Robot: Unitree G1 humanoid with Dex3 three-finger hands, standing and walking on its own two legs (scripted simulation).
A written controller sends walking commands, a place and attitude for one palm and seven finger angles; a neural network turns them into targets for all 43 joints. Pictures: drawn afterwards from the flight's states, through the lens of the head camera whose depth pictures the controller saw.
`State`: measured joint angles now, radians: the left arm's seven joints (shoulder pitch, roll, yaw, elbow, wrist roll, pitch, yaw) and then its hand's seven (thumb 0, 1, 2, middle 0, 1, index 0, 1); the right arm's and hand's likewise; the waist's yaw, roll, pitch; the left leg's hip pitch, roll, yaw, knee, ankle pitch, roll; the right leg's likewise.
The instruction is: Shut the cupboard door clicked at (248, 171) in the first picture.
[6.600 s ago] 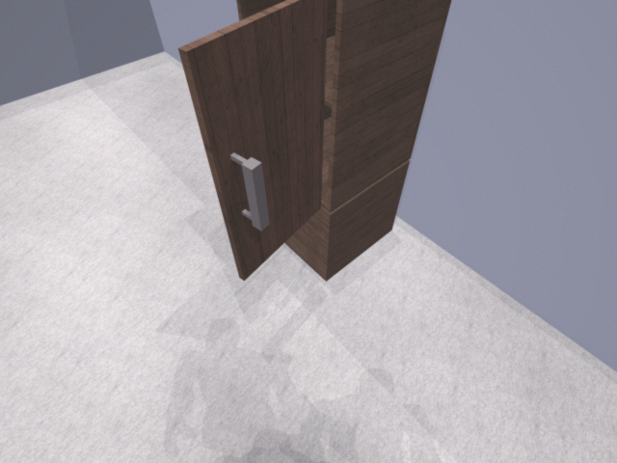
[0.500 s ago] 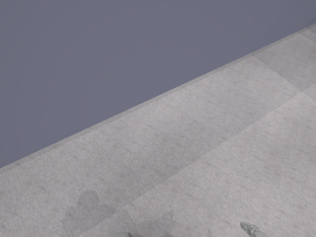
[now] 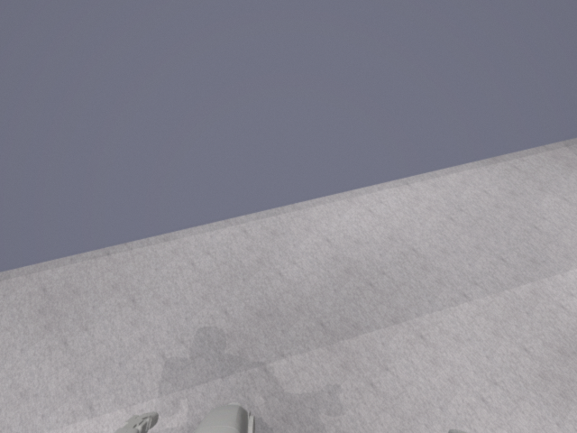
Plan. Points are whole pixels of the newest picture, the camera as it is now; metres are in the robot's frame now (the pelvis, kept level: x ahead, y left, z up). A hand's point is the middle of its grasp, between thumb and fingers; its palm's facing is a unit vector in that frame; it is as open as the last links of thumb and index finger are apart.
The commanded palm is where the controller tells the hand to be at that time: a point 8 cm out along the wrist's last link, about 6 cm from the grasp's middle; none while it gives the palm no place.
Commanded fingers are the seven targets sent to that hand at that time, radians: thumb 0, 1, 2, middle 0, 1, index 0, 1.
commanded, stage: walk to a spot facing it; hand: left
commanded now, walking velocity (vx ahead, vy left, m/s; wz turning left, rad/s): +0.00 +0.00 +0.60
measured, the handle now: out of the picture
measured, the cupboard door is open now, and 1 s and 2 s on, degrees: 100 100 100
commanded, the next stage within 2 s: none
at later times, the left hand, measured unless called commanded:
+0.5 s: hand out of the picture +0.06 +0.20 -0.16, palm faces +0.29 -0.91 -0.30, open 7.4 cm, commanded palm none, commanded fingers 0.00 0.90 0.90 -0.20 -0.30 -0.20 -0.30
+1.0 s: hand out of the picture -0.03 +0.20 -0.17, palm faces +0.59 -0.77 -0.24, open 7.4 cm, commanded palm none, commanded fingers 0.00 0.90 0.90 -0.20 -0.30 -0.20 -0.30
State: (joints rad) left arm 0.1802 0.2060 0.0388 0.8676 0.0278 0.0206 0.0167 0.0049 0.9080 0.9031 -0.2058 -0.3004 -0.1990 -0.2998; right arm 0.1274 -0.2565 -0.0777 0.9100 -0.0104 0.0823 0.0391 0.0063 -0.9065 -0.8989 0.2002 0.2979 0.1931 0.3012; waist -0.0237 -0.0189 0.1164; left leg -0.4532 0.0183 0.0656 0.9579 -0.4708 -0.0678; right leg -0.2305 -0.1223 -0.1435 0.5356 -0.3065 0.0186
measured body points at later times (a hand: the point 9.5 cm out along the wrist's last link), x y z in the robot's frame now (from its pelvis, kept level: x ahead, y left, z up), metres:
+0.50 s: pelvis +0.02 -0.04 -0.01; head +0.07 -0.03 +0.44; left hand +0.05 +0.25 -0.13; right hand +0.16 -0.26 -0.16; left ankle -0.02 +0.10 -0.71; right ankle +0.05 -0.15 -0.74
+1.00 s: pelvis +0.03 -0.03 +0.00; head +0.06 +0.03 +0.44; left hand -0.06 +0.25 -0.15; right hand +0.26 -0.18 -0.13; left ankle -0.02 +0.07 -0.74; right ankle +0.11 -0.16 -0.67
